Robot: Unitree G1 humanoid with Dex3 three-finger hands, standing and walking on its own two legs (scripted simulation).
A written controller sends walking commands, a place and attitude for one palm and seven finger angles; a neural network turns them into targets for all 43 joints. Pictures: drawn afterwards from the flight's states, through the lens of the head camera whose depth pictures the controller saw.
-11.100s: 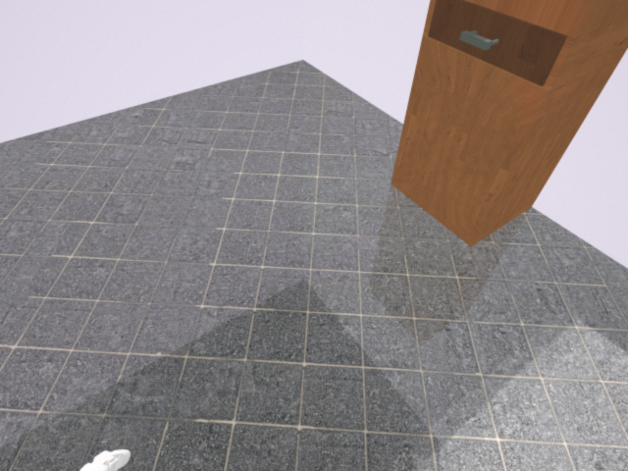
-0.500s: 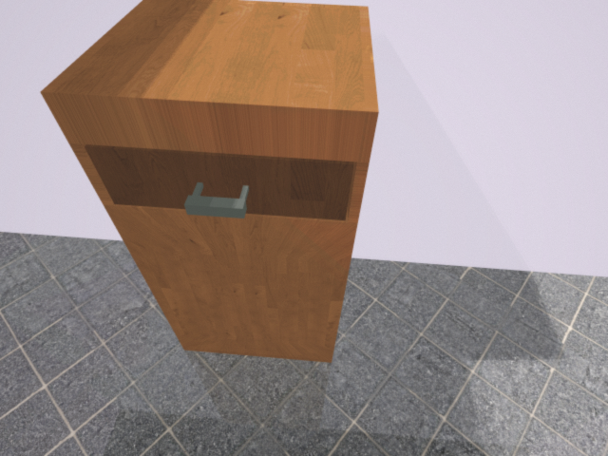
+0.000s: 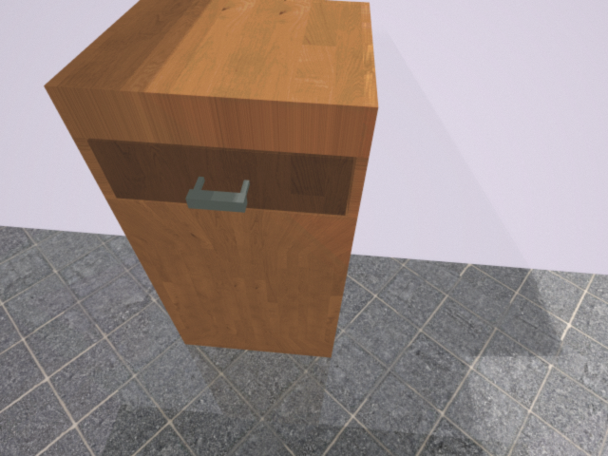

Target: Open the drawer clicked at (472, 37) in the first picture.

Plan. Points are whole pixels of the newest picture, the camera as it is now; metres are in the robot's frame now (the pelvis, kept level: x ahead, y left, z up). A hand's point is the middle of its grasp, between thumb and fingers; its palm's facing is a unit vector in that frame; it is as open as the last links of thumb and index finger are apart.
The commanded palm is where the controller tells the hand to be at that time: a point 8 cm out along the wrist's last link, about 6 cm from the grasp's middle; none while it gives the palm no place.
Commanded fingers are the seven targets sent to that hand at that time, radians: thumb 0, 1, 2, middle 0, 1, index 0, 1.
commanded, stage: look again from close up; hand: left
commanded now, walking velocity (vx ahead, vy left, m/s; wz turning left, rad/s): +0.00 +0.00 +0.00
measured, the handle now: (220, 192) +0.53 +0.19 +0.02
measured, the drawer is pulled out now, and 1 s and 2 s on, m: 0.00 0.00 0.00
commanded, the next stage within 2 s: raise the hand with hooked fingers in 0.04 s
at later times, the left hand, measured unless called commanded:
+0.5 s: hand (193, 411) +0.18 +0.16 -0.03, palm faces -0.01 -0.41 -0.91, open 8.2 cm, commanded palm +0.13 +0.21 -0.01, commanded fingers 0.00 0.46 0.71 -0.23 -0.58 -0.23 -0.58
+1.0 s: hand (141, 380) +0.20 +0.22 +0.02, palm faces +0.02 -0.12 -0.99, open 11.2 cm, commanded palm +0.17 +0.23 +0.08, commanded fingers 0.00 -0.13 0.46 -0.27 -0.96 -0.27 -0.96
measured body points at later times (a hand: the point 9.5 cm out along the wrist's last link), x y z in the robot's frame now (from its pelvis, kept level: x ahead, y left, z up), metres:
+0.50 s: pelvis -0.04 +0.01 -0.03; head -0.03 -0.02 +0.42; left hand +0.17 +0.18 +0.02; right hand +0.17 -0.24 -0.10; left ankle -0.04 +0.13 -0.74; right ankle -0.05 -0.08 -0.74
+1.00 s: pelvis -0.05 +0.01 -0.02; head -0.04 -0.02 +0.43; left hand +0.19 +0.22 +0.07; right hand +0.13 -0.19 -0.13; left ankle -0.04 +0.13 -0.74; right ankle -0.05 -0.08 -0.74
